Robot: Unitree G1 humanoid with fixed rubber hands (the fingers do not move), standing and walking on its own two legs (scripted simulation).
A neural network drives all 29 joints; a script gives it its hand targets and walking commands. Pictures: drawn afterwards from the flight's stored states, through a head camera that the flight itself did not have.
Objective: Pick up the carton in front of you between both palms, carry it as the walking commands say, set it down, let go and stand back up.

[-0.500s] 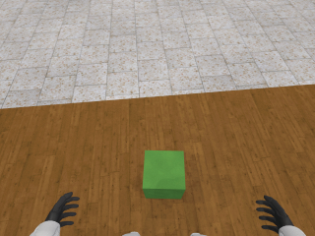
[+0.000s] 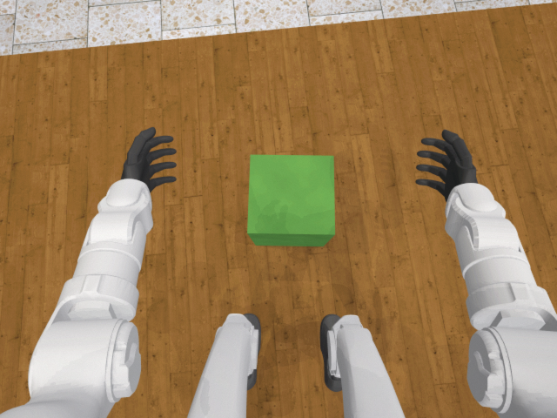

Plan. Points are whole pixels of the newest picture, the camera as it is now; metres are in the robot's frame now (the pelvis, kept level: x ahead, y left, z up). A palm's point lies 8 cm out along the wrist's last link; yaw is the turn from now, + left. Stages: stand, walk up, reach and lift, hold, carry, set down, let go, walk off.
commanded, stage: reach and lift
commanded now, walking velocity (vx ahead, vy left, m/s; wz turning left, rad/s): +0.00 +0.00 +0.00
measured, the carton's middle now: (290, 205) +0.52 +0.00 -0.55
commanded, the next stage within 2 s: none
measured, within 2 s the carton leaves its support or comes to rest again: neither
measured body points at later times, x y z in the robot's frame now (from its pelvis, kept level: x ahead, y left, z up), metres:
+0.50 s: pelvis +0.01 +0.00 -0.06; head +0.35 +0.00 +0.24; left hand +0.54 +0.19 -0.21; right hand +0.54 -0.19 -0.21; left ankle +0.07 +0.13 -0.64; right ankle +0.07 -0.13 -0.64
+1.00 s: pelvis -0.04 +0.00 -0.27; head +0.33 +0.00 -0.01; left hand +0.53 +0.19 -0.43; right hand +0.53 -0.19 -0.43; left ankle +0.07 +0.13 -0.64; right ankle +0.07 -0.13 -0.64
